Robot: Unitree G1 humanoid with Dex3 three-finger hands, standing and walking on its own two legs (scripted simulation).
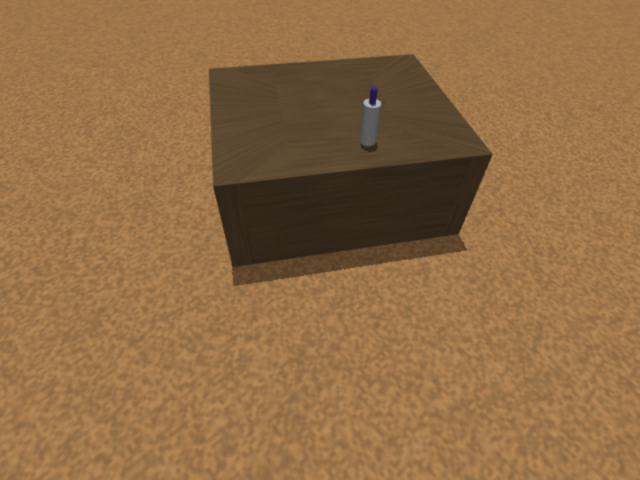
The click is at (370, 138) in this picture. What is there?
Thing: necked bottle
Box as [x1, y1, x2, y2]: [359, 87, 380, 145]
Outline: 375,87 371,88 370,98 364,100 363,102 359,141 364,145 371,145 375,142 380,109 380,102 375,98
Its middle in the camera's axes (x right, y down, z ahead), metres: +0.16 -0.41 +1.34
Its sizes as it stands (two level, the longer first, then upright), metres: 0.059 0.059 0.206
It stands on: a support 0.42 m high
